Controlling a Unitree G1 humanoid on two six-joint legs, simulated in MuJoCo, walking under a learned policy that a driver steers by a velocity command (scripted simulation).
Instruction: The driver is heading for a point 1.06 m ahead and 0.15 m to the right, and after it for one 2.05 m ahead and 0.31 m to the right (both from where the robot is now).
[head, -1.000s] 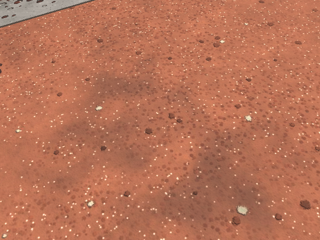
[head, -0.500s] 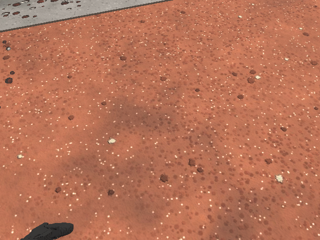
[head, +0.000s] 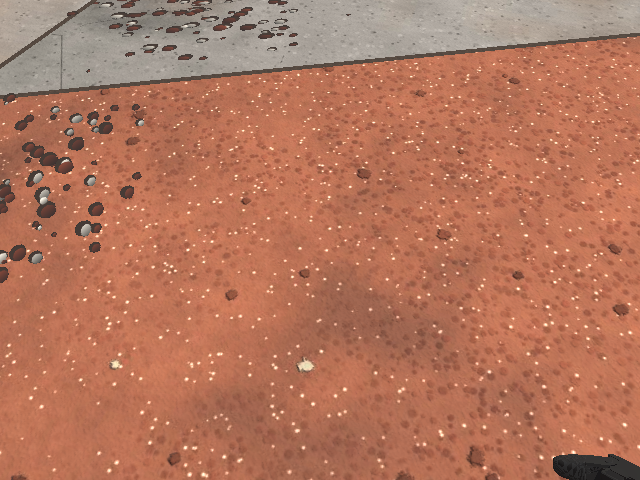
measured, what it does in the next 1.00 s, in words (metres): walks ahead: left foot, then right foot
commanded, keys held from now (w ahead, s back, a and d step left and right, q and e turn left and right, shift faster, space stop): no key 0.22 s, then w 0.52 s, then w+e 0.26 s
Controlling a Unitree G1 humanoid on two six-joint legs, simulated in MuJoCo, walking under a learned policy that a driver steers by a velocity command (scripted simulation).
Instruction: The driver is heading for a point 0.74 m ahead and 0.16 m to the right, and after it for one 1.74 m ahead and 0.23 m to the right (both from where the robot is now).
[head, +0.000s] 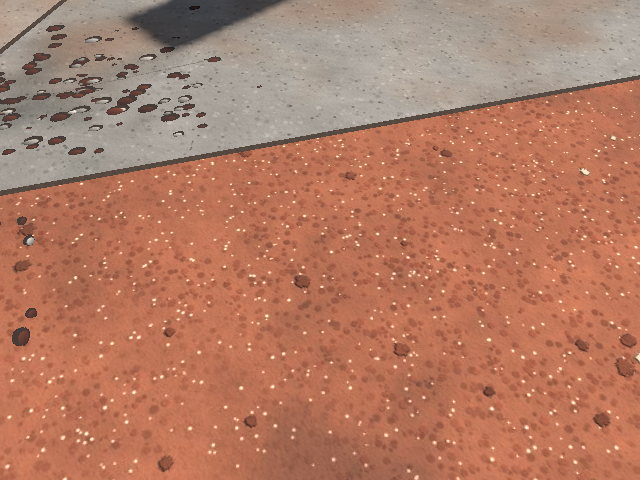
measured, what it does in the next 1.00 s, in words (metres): walks ahead, turning right: right foot, then left foot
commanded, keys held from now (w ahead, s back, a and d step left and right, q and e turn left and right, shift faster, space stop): w+e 0.32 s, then e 0.20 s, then no key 0.48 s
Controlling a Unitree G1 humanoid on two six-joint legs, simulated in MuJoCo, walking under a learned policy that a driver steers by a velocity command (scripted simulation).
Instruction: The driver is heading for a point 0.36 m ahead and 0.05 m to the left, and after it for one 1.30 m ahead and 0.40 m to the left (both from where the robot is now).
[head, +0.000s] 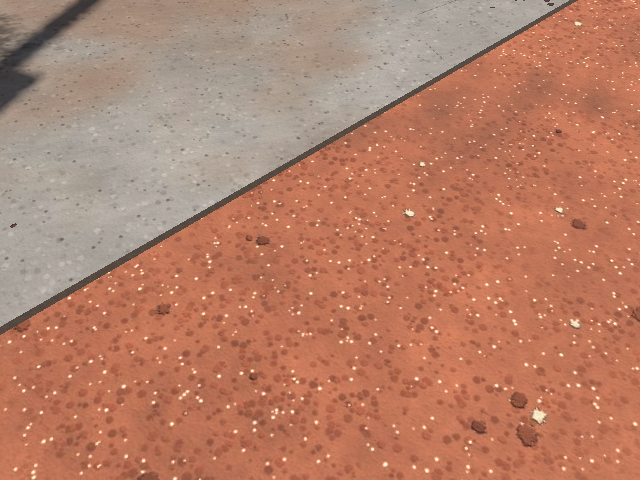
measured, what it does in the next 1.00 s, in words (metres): walks ahead, turning left: right foot, then left foot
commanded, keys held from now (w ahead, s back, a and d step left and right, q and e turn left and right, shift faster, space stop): no key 0.06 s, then w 0.36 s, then w+q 0.18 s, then q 0.40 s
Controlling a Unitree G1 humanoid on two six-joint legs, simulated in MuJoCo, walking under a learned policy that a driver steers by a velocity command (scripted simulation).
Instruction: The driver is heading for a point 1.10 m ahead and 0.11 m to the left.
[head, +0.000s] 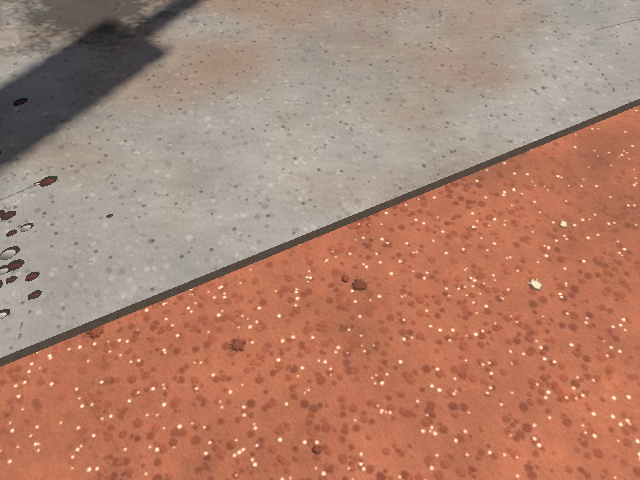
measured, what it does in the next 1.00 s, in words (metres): steps on the spot, turning left: right foot, then left foot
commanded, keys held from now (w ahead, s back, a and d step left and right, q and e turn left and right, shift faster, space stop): q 0.30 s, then no key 0.52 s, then w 0.18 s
